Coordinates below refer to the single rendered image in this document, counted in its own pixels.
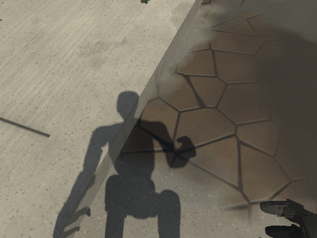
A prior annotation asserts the robot right hand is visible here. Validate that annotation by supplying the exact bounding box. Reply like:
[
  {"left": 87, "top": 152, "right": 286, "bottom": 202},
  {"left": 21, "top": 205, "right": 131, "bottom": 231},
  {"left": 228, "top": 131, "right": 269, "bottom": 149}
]
[{"left": 259, "top": 198, "right": 317, "bottom": 238}]

